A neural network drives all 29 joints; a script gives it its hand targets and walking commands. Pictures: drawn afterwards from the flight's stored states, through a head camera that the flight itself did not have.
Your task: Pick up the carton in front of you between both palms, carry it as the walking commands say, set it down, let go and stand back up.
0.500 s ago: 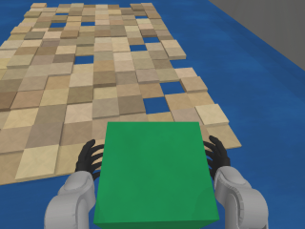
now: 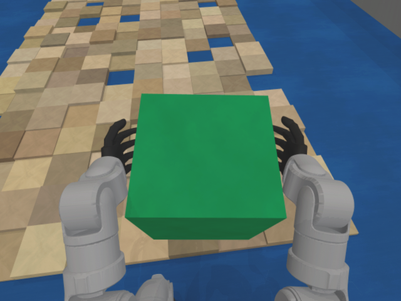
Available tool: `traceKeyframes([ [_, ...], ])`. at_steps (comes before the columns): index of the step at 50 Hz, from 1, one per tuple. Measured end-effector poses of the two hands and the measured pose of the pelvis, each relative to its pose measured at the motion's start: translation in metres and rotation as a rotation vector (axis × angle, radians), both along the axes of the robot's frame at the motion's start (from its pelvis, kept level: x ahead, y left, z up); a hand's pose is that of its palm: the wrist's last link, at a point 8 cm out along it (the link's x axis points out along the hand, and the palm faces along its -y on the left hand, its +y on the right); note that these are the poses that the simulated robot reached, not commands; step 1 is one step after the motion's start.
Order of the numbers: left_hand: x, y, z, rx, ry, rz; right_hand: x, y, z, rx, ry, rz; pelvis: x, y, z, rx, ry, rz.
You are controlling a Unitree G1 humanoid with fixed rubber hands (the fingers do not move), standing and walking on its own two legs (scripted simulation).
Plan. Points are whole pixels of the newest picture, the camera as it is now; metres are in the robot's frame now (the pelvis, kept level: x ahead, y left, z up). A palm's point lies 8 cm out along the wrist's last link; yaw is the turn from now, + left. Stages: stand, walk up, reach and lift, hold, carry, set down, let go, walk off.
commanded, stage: carry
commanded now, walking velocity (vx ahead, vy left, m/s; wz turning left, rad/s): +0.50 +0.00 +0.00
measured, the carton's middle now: (203, 177) +0.32 +0.01 +0.07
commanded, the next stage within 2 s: none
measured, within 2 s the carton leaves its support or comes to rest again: neither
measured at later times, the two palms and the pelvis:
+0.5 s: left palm (145, 58) +0.70 +0.17 +0.11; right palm (254, 55) +0.68 -0.13 +0.12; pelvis +0.34 +0.04 -0.01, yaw +0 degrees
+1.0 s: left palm out of the picture +1.00 +0.19 +0.16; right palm out of the picture +0.99 -0.11 +0.16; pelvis +0.68 +0.04 +0.03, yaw +1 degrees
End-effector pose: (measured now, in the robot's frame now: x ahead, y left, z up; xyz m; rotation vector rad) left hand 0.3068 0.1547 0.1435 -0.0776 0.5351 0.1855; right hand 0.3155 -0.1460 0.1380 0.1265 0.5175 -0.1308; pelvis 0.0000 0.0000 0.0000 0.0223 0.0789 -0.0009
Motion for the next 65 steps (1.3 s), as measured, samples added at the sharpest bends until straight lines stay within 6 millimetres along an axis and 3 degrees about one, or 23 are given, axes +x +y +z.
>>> traceKeyframes([
  [4,0.079,0.005,-0.009,-0.014,0.008,-0.023,0.071,0.004,-0.005,-0.015,0.009,-0.025,0.059,0.010,-0.010,-0.017,-0.002,-0.011],
  [9,0.183,0.013,-0.036,-0.048,0.008,-0.063,0.162,0.012,-0.022,-0.038,0.010,-0.078,0.137,0.029,-0.037,-0.025,-0.020,-0.029],
  [12,0.230,0.014,-0.054,-0.064,0.069,-0.072,0.200,0.013,-0.037,-0.039,0.071,-0.115,0.171,0.036,-0.032,-0.025,-0.008,-0.026],
  [16,0.281,0.013,-0.062,-0.104,0.103,-0.059,0.244,0.013,-0.047,0.002,0.106,-0.153,0.216,0.044,-0.017,-0.044,0.014,-0.025],
  [22,0.354,0.015,-0.047,-0.114,0.017,-0.035,0.320,0.014,-0.030,0.018,0.019,-0.155,0.296,0.042,-0.007,-0.058,0.027,-0.010],
  [27,0.422,0.017,-0.029,-0.089,-0.048,-0.015,0.401,0.015,-0.012,-0.003,-0.040,-0.098,0.377,0.031,-0.010,-0.054,0.023,0.006],
  [31,0.477,0.020,-0.022,-0.054,-0.024,0.010,0.474,0.020,-0.013,-0.007,-0.015,-0.019,0.442,0.020,-0.010,-0.086,-0.004,0.017],
  [37,0.524,0.049,-0.014,-0.074,0.029,0.149,0.560,0.052,-0.001,0.000,0.039,0.094,0.515,0.005,0.009,-0.033,-0.005,0.053],
  [43,0.587,0.061,0.002,-0.100,0.004,0.158,0.621,0.064,0.011,0.024,0.021,0.076,0.591,0.014,0.019,-0.010,0.019,0.059],
  [47,0.644,0.052,0.010,-0.087,-0.015,0.072,0.654,0.053,0.019,0.009,-0.001,0.012,0.645,0.028,0.020,0.018,0.009,0.033],
  [55,0.763,-0.001,0.037,-0.079,-0.001,-0.103,0.718,0.000,0.043,-0.008,0.013,-0.161,0.738,0.037,0.044,-0.031,0.035,0.002],
  [60,0.825,-0.021,0.034,-0.068,-0.005,-0.097,0.784,-0.021,0.047,-0.008,0.009,-0.163,0.805,0.024,0.042,-0.019,0.035,-0.004],
  [65,0.883,-0.025,0.007,-0.051,-0.021,-0.032,0.869,-0.025,0.018,0.009,-0.003,-0.070,0.886,-0.002,0.008,0.023,-0.005,0.039],
])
